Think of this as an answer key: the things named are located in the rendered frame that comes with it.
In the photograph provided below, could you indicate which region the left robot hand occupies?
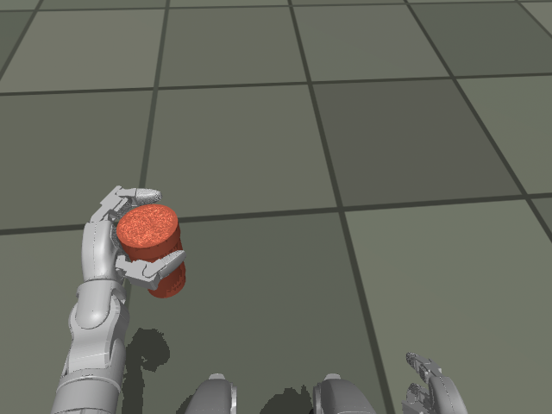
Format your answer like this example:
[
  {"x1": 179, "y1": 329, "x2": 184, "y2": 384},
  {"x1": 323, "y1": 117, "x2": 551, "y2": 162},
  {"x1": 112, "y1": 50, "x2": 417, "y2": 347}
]
[{"x1": 81, "y1": 185, "x2": 186, "y2": 291}]

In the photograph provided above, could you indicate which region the left robot arm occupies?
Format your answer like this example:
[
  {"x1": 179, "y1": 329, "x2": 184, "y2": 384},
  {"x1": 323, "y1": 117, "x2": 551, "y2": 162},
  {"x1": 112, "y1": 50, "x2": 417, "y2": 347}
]
[{"x1": 50, "y1": 279, "x2": 129, "y2": 414}]

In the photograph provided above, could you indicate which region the cup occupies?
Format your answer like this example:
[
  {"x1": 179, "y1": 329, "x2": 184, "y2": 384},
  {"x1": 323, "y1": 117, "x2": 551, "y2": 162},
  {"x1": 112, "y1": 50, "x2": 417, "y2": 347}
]
[{"x1": 116, "y1": 204, "x2": 185, "y2": 298}]

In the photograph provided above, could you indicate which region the right robot hand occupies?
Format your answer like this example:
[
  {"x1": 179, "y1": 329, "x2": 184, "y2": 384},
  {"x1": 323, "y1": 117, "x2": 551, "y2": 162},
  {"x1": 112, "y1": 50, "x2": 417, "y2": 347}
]
[{"x1": 402, "y1": 352, "x2": 468, "y2": 414}]

